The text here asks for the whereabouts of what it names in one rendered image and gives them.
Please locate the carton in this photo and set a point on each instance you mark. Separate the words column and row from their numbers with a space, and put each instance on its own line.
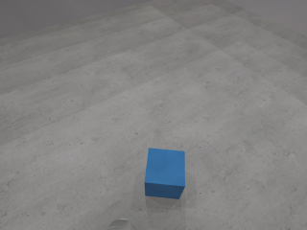
column 165, row 173

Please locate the robot left thigh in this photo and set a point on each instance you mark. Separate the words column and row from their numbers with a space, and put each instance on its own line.
column 120, row 224

